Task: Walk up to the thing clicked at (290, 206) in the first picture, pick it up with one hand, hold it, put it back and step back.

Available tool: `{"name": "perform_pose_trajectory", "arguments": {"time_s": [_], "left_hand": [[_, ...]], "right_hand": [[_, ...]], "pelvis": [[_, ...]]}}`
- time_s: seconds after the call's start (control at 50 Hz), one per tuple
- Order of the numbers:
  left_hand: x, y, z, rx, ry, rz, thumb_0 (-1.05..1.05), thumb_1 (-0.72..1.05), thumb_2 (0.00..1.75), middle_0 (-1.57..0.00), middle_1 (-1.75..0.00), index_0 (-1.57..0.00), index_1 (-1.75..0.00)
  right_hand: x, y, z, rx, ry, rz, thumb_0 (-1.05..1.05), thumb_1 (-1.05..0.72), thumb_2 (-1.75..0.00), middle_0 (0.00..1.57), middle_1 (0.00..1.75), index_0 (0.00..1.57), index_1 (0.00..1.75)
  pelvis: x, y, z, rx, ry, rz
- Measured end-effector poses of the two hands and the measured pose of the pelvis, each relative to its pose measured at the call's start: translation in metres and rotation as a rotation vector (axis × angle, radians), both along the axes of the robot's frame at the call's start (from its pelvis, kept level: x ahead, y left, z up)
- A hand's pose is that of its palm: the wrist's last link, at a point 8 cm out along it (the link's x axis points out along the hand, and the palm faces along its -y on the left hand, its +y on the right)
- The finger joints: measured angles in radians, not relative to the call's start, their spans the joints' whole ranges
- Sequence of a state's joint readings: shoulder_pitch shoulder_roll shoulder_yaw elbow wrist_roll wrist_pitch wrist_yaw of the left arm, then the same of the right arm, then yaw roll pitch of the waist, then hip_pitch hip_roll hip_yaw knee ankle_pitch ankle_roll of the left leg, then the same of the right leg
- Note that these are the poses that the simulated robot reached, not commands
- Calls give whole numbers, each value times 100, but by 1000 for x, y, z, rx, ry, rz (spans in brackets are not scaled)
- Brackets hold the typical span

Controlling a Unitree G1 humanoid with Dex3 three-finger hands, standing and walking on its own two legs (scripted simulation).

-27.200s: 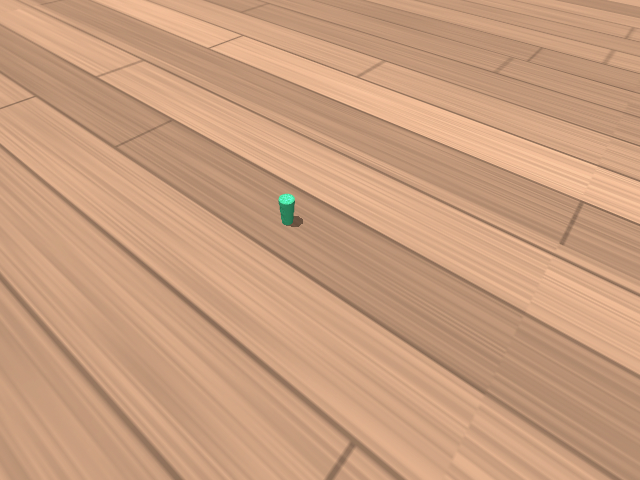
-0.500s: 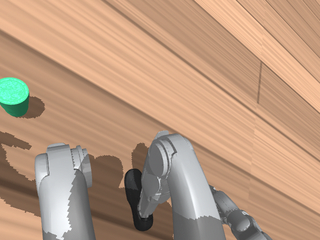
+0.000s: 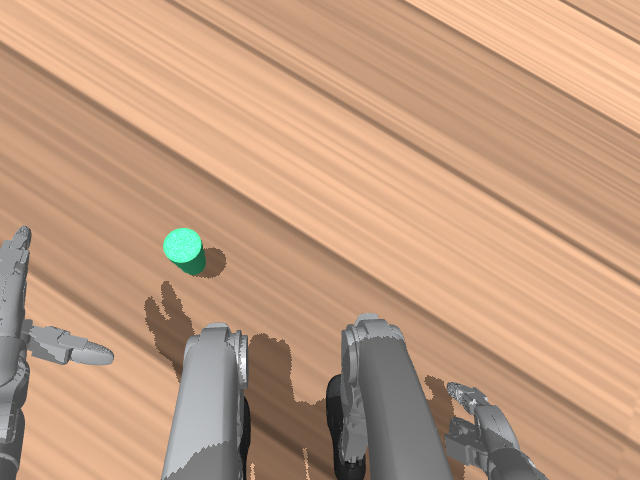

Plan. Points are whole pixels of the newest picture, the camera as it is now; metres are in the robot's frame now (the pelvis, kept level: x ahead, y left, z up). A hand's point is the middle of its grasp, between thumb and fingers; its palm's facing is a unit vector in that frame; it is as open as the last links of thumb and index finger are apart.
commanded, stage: home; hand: left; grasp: from the side
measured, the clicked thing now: (188, 255) +0.49 +0.21 -0.40
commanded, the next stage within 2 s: none
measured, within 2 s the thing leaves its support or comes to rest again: neither
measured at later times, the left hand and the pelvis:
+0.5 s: hand (9, 334) +0.28 +0.22 +0.11, palm faces +0.15 -0.92 -0.35, open 17.3 cm; pelvis +0.07 +0.00 +0.21, yaw +3 degrees
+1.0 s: hand out of the picture +0.24 +0.20 +0.20, palm faces +0.17 -0.94 -0.29, open 17.6 cm; pelvis +0.08 +0.00 +0.25, yaw +4 degrees
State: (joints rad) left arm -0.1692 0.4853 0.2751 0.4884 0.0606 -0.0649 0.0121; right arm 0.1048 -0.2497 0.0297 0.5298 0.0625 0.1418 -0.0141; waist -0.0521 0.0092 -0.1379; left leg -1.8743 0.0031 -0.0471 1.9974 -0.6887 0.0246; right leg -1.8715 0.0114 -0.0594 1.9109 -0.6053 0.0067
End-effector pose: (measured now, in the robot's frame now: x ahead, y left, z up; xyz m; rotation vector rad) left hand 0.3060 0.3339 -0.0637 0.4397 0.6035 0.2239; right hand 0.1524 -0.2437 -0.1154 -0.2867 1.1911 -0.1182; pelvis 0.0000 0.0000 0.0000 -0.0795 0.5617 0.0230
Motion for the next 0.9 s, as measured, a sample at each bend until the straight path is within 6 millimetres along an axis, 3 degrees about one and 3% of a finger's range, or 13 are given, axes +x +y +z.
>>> {"name": "perform_pose_trajectory", "arguments": {"time_s": [0.22,0.44,0.58,0.7,0.8,0.9], "left_hand": [[-24,-30,101,-44,101,126,-1,-46,11,-8,-8,-8,-8],[-44,-62,187,-125,152,152,0,-50,8,-7,-7,-7,-7],[-62,-75,241,-149,141,142,0,-52,7,-7,-6,-7,-6],[-74,-84,281,-161,89,119,0,-54,6,-6,-6,-6,-6],[-83,-88,296,-176,64,114,0,-56,5,-6,-5,-6,-5],[-91,-88,294,-186,79,128,0,-57,4,-6,-5,-6,-5]], "right_hand": [[57,-14,130,-56,-218,-5,1,-90,-90,21,31,20,31],[63,-8,228,-71,-302,-41,1,-90,-90,21,31,20,31],[66,9,269,-48,-369,-67,1,-90,-90,21,31,20,31],[78,23,291,-20,-460,-69,1,-90,-90,21,31,20,31],[92,32,303,0,-521,-38,1,-90,-90,21,31,20,31],[102,34,310,0,-552,2,1,-90,-90,21,31,20,31]], "pelvis": [[31,-9,109,30,-72,19],[61,-4,192,37,-211,35],[76,3,229,39,-306,39],[84,9,246,43,-367,40],[85,10,252,47,-396,42],[84,8,254,51,-406,46]]}}
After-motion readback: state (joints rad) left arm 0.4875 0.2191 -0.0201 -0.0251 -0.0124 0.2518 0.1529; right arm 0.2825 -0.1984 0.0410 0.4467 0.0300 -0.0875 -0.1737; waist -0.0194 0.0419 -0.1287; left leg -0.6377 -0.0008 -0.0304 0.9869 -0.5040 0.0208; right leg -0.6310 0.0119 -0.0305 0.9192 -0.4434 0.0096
